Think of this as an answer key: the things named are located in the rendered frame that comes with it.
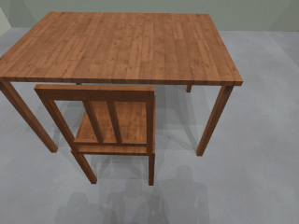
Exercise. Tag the chair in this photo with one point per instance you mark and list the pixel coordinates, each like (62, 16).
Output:
(118, 120)

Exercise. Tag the table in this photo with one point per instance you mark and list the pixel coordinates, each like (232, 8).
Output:
(121, 48)

